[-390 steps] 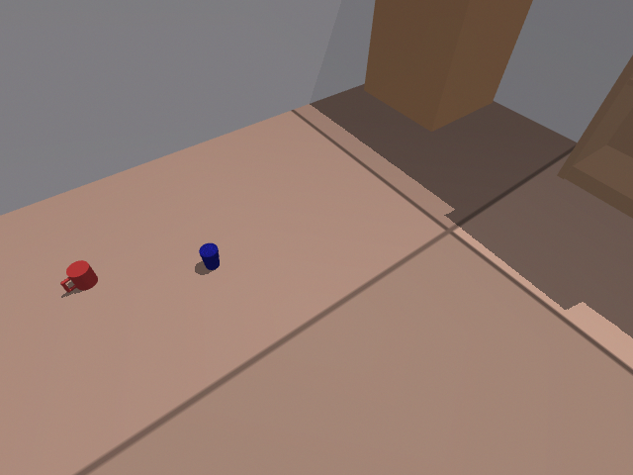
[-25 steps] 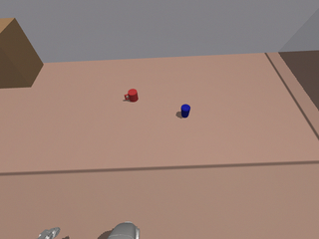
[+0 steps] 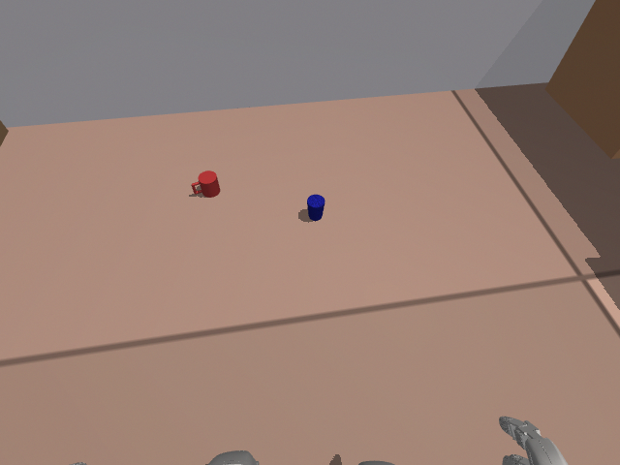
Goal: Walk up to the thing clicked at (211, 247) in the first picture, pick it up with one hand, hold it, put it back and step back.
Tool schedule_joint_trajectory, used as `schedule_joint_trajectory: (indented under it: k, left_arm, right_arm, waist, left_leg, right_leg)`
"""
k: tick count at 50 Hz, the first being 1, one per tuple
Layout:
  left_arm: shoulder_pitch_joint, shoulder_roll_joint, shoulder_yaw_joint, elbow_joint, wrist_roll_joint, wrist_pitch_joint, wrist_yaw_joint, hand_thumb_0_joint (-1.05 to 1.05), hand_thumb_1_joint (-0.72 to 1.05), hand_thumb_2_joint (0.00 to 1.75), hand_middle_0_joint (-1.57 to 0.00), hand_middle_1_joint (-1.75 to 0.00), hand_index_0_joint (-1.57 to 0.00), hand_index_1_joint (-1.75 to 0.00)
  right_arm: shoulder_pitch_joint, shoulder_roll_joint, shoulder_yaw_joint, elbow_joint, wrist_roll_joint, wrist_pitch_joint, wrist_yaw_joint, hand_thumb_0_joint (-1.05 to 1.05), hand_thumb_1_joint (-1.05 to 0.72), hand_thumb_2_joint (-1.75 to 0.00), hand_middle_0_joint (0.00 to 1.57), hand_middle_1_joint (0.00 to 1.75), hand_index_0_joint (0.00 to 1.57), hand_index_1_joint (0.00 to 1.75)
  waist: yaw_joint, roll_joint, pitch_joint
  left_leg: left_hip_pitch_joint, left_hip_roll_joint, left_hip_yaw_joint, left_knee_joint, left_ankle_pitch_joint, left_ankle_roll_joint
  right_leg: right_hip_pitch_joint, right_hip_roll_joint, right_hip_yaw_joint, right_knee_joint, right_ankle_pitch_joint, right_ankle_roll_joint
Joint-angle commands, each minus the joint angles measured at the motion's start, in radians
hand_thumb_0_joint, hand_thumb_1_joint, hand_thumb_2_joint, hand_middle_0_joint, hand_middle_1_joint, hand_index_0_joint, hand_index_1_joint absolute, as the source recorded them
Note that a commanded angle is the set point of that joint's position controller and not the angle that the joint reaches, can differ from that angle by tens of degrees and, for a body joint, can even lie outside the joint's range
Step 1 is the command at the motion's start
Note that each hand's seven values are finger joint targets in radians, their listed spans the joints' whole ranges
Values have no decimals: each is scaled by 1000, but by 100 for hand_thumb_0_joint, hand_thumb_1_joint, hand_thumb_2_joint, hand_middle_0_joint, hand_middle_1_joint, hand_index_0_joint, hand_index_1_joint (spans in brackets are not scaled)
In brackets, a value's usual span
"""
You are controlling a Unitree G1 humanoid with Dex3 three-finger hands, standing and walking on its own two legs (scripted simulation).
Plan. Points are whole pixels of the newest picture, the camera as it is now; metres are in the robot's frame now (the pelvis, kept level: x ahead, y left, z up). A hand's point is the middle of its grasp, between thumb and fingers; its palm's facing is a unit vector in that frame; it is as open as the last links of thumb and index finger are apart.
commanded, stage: walk up
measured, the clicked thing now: (315, 208) +1.08 -0.01 -0.71
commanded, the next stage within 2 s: stand in 1.26 s
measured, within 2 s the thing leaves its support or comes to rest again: neither
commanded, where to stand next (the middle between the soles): +0.04 +0.03 m, yaw -3 degrees
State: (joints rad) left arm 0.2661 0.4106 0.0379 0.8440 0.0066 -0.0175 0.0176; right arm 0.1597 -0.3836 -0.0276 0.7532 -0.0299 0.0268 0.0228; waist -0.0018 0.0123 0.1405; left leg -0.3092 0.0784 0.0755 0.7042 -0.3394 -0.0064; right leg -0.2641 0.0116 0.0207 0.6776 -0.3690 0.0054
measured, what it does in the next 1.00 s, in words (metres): steps on the spot: left foot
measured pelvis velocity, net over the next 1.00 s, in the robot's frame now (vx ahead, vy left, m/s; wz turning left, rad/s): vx -0.01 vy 0.03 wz -0.08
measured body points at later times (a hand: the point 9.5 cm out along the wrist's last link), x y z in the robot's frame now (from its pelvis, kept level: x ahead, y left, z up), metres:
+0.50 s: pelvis -0.03 +0.02 +0.01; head -0.03 +0.02 +0.46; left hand +0.08 +0.31 -0.11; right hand +0.03 -0.29 -0.12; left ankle -0.01 +0.17 -0.72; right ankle +0.00 -0.12 -0.72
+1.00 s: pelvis -0.01 +0.03 +0.02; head +0.00 +0.02 +0.47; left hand +0.09 +0.33 -0.10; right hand +0.06 -0.28 -0.11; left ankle -0.01 +0.17 -0.72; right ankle +0.00 -0.12 -0.72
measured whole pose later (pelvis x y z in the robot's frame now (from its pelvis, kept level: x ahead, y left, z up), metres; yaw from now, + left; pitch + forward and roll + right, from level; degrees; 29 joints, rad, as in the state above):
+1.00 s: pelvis -0.01 +0.03 +0.02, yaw -4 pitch -3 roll +0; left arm 0.10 0.35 0.00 1.13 0.00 -0.02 0.01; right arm 0.09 -0.36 -0.02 1.09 0.00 0.00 0.02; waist 0.00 0.02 0.06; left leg -0.12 0.04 0.03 0.41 -0.24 -0.03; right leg -0.18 -0.01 0.11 0.43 -0.20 0.04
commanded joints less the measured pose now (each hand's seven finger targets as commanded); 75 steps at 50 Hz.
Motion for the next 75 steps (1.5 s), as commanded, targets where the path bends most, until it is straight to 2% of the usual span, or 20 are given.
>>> schedule_joint_trajectory:
  k: [1,2,3,5,7,11,13,16,18,19,20,23,26,28,32,40,46,52,65,75]
  left_arm:
    - [90,258,87,-28,30,-58,35,0,90,90,-20,-30,-20,-30]
    - [41,315,89,-43,31,-58,37,0,90,90,-20,-30,-20,-30]
    - [1,347,93,-60,32,-56,35,0,90,90,-20,-30,-20,-30]
    - [-29,253,73,-56,21,-63,32,0,90,90,-20,-30,-20,-30]
    - [-25,224,65,-29,14,-66,32,0,90,90,-20,-30,-20,-30]
    - [-2,208,61,-26,17,-60,25,0,90,90,-20,-30,-20,-30]
    - [-52,215,61,-30,16,-50,21,0,90,90,-20,-30,-20,-30]
    - [-99,199,53,-30,1,-30,13,0,90,90,-20,-30,-20,-30]
    - [-91,138,33,-22,-13,-26,7,0,90,90,-20,-30,-20,-30]
    - [-95,148,32,15,-17,-20,10,0,90,90,-20,-30,-20,-30]
    - [-76,156,35,51,-7,-18,9,0,90,90,-20,-30,-20,-30]
    - [-105,183,41,77,0,-33,-4,0,90,90,-20,-30,-20,-30]
    - [-155,195,37,104,-2,-27,-7,0,90,90,-20,-30,-20,-30]
    - [-155,176,34,126,-2,-28,-10,0,90,90,-20,-30,-20,-30]
    - [-168,168,30,157,-2,-33,-12,0,90,90,-20,-30,-20,-30]
    - [-178,150,14,205,-12,-39,-5,0,90,90,-20,-30,-20,-30]
    - [-201,147,7,225,-11,-29,-1,0,90,90,-20,-30,-20,-30]
    - [-223,148,4,240,-6,-24,0,0,90,90,-20,-30,-20,-30]
    - [-236,156,8,238,3,-19,-5,0,90,90,-20,-30,-20,-30]
    - [-220,159,6,233,3,-15,-9,0,90,90,-20,-30,-20,-30]
  right_arm:
    - [-43,-124,-51,-79,22,8,-3,0,-90,-90,20,30,20,30]
    - [-65,-139,-53,-79,21,19,-12,0,-90,-90,20,30,20,30]
    - [-58,-194,-74,-57,14,26,-19,0,-90,-90,20,30,20,30]
    - [-38,-208,-79,-17,26,21,-11,0,-90,-90,20,30,20,30]
    - [-7,-163,-62,24,36,13,-10,0,-90,-90,20,30,20,30]
    - [-12,-162,-51,58,29,-3,-14,0,-90,-90,20,30,20,30]
    - [0,-155,-51,81,29,-11,-14,0,-90,-90,20,30,20,30]
    - [50,-162,-57,131,18,-27,-20,0,-90,-90,20,30,20,30]
    - [24,-227,-66,135,2,-42,-24,0,-90,-90,20,30,20,30]
    - [-49,-251,-61,133,13,-42,-18,0,-90,-90,20,30,20,30]
    - [-106,-238,-55,134,16,-39,-12,0,-90,-90,20,30,20,30]
    - [-88,-187,-33,156,14,-36,-8,0,-90,-90,20,30,20,30]
    - [-64,-193,-35,198,11,-35,-5,0,-90,-90,20,30,20,30]
    - [-74,-194,-35,205,13,-39,-4,0,-90,-90,20,30,20,30]
    - [-59,-186,-31,228,18,-47,-8,0,-90,-90,20,30,20,30]
    - [-72,-193,-34,261,28,-55,-18,0,-90,-90,20,30,20,30]
    - [-94,-188,-40,278,30,-44,-20,0,-90,-90,20,30,20,30]
    - [-122,-180,-41,289,30,-37,-17,0,-90,-90,20,30,20,30]
    - [-132,-183,-39,305,18,-49,-20,0,-90,-90,20,30,20,30]
    - [-113,-182,-34,320,20,-48,-18,0,-90,-90,20,30,20,30]
  waist:
    - [33,-123,-143]
    - [36,-165,-95]
    - [40,-171,-53]
    - [6,-95,-40]
    - [2,-161,-84]
    - [28,-213,-176]
    - [14,-243,-182]
    - [-19,-178,-197]
    - [0,-7,-215]
    - [25,59,-170]
    - [44,92,-135]
    - [28,73,-75]
    - [6,85,-4]
    - [13,66,-15]
    - [8,26,-73]
    - [0,3,-209]
    - [-2,-15,-200]
    - [-5,-29,-145]
    - [-1,-25,-166]
    - [-6,-7,-157]
  left_leg:
    - [-175,10,-68,135,44,53]
    - [-176,-41,-127,226,-245,33]
    - [-100,-15,-181,328,-277,25]
    - [-127,-6,-213,297,-206,34]
    - [-148,-28,-177,214,-147,24]
    - [-74,-37,-108,55,-128,1]
    - [12,-51,-73,-44,-99,-2]
    - [184,-59,-61,-256,127,15]
    - [226,112,-284,-323,168,85]
    - [47,166,-334,-342,20,146]
    - [-47,167,-310,-355,-94,150]
    - [-41,20,-167,-297,-136,58]
    - [-6,23,-193,-351,-240,50]
    - [-3,43,-207,-368,-226,59]
    - [47,41,-184,-359,-115,51]
    - [204,55,-129,-332,292,48]
    - [232,56,-113,-352,307,47]
    - [229,47,-106,-386,218,37]
    - [207,52,-127,-424,237,18]
    - [202,46,-129,-430,162,16]
  right_leg:
    - [185,-195,342,-298,201,-93]
    - [20,-377,536,-349,197,-233]
    - [-109,-417,598,-333,213,-311]
    - [-37,-304,416,-287,317,-241]
    - [85,-213,277,-244,470,-164]
    - [163,-185,230,-192,588,-165]
    - [99,-181,205,-182,536,-164]
    - [-7,-150,174,-124,379,-110]
    - [-98,-72,138,-71,178,-44]
    - [7,-12,64,-65,-15,-32]
    - [94,-17,57,-65,-54,-37]
    - [47,-77,187,-234,15,-68]
    - [-79,-73,201,-298,-146,-68]
    - [-47,-53,175,-301,-90,-60]
    - [8,-67,182,-315,11,-54]
    - [113,-98,135,-270,435,-32]
    - [114,-107,128,-291,445,-27]
    - [80,-105,137,-338,376,-20]
    - [135,-110,130,-344,379,-11]
    - [122,-111,130,-374,323,-13]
